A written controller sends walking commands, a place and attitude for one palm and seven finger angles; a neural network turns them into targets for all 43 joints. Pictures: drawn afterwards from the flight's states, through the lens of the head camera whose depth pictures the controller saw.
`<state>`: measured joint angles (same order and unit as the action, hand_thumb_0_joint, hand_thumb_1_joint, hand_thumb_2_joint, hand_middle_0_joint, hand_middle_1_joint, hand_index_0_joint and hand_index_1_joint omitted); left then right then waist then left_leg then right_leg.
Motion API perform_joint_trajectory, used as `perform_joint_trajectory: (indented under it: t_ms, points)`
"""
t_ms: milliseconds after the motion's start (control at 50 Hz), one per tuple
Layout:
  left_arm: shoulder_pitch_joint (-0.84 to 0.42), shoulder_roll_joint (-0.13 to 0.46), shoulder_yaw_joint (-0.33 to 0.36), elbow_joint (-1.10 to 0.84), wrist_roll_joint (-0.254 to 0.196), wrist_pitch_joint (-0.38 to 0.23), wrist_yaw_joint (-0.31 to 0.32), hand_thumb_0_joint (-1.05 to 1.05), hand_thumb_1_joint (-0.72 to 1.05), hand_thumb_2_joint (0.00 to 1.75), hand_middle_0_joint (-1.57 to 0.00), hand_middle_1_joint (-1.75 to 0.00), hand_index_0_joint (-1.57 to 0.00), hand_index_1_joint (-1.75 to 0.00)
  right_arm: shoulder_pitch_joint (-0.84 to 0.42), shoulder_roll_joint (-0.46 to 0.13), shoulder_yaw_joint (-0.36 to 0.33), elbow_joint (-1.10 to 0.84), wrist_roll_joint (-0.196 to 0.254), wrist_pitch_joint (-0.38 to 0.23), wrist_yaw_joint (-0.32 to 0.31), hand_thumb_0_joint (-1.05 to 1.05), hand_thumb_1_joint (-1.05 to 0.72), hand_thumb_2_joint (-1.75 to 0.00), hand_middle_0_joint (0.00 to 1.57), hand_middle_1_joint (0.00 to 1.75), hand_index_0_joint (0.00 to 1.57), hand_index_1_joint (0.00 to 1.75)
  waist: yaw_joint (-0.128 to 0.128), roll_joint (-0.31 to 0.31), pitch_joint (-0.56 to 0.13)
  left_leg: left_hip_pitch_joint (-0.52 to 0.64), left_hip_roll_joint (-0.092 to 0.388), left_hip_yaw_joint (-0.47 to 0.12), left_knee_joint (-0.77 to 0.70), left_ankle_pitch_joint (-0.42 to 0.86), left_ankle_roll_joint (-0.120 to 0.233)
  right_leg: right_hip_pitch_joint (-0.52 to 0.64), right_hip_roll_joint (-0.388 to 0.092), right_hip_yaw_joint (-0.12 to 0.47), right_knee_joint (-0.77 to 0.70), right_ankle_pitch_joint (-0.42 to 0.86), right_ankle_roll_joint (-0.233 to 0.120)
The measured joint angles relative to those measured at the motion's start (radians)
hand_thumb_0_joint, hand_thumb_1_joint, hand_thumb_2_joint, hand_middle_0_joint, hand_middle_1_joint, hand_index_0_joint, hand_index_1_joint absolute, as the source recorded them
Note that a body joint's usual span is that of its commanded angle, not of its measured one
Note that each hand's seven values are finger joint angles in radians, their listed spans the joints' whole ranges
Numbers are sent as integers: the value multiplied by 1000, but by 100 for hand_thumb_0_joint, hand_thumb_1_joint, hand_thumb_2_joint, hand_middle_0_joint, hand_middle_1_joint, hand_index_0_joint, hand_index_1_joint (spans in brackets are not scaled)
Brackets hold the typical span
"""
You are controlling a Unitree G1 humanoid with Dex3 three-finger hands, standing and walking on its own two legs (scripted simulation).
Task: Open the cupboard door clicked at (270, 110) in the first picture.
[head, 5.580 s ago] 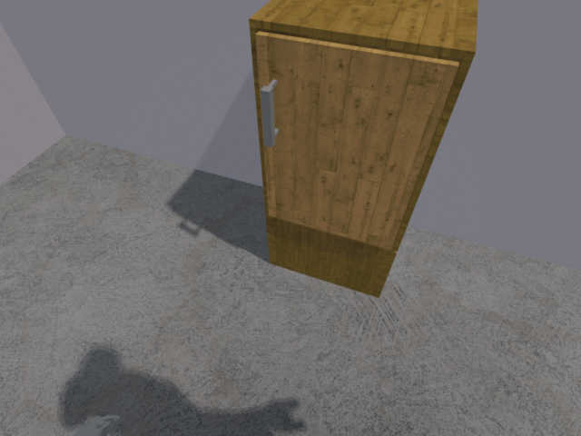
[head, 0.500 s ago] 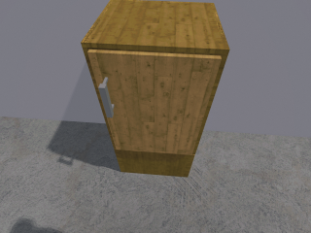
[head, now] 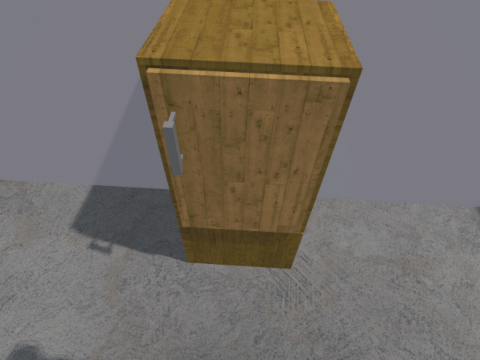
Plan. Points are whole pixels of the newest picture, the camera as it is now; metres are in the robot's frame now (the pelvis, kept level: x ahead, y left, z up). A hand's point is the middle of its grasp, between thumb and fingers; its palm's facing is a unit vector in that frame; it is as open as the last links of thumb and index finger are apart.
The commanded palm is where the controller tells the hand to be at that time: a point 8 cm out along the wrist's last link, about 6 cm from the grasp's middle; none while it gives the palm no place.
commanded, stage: look again from close up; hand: left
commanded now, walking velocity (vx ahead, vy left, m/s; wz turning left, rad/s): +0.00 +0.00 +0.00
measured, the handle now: (175, 144) +0.58 +0.19 +0.00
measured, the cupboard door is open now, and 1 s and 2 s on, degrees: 0 0 0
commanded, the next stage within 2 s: shuffle to correct the standing spot in 0.26 s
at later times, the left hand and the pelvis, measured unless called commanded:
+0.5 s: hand out of the picture -0.08 +0.20 -0.17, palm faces +0.03 -0.98 -0.19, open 7.4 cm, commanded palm none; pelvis -0.04 +0.02 +0.01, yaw +1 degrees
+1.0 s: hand out of the picture +0.03 +0.16 -0.17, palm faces +0.06 -0.98 -0.18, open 7.3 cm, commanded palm none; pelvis +0.03 -0.01 +0.00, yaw +1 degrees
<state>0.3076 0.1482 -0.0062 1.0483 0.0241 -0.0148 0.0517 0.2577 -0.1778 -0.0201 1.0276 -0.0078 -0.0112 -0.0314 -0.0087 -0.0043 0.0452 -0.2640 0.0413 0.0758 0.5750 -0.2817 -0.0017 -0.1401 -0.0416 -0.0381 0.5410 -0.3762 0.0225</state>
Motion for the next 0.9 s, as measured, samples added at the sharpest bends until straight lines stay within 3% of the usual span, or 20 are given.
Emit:
perform_joint_trajectory:
  t_ms: [240, 400, 540, 660, 720, 780, 840, 900]
  points:
    - [10, 41, 1, -46, 6, 33, -21, 0, 91, 90, -20, -30, -20, -30, 7, 10, 2, -30, -8, 23, 22, 1, -92, -90, 20, 30, 20, 30, 9, -13, -35, -45, -27, 2, -32, 65, 37, -50, -22, 0, -13, 59, 6]
    - [59, 47, 3, -23, 8, 28, -26, 0, 91, 90, -20, -30, -20, -30, 27, 8, 3, -8, -6, 22, 25, 1, -91, -90, 20, 30, 20, 30, 16, -12, -43, -52, -36, 2, -79, 105, 42, -65, -28, 2, -44, 90, 12]
    - [108, 26, 7, 9, 12, 27, -35, 0, 91, 90, -20, -30, -20, -30, 49, 14, -2, 22, -9, 33, 26, 1, -91, -90, 20, 30, 20, 30, 16, -6, -55, -58, -35, -10, -70, 53, 39, -72, -9, 15, -21, 12, -22]
    - [148, -5, 12, 28, 4, 12, -39, 0, 91, 90, -20, -30, -20, -30, 64, 19, -4, 32, -8, 25, 26, 1, -91, -90, 20, 30, 20, 30, 23, -6, -50, -82, -28, -23, 17, -34, 34, -68, 5, 20, -1, 50, -11]
    - [168, -21, 13, 43, 2, 11, -38, 0, 91, 90, -20, -30, -20, -30, 70, 22, -4, 35, -7, 12, 27, 1, -91, -90, 20, 30, 20, 30, 22, -10, -52, -74, -21, -22, 42, -7, 29, -58, 9, 19, 32, 9, -4]
    - [172, -29, 13, 54, 6, 20, -42, 0, 91, 90, -20, -30, -20, -30, 73, 34, -5, 31, -9, -7, 24, 1, -91, -90, 20, 30, 20, 30, 20, -31, -55, -60, -23, -2, 58, -11, 28, -77, 3, 32, 103, -52, -29]
    - [139, -33, 14, 49, 12, 27, -49, 1, 91, 90, -20, -30, -20, -30, 71, 48, -8, 22, -12, -24, 20, 0, -91, -90, 20, 30, 20, 30, 13, -35, -48, -38, -16, 26, 27, -26, 31, -172, 2, -1, 269, -108, -52]
    - [86, -33, 22, 21, 11, 11, -57, 1, 91, 90, -20, -30, -20, -30, 79, 52, -6, 25, -14, -29, 19, 0, -91, -90, 20, 30, 20, 30, 1, -13, -35, -12, -5, 25, -18, -10, 22, -201, 5, -46, 211, -69, -53]
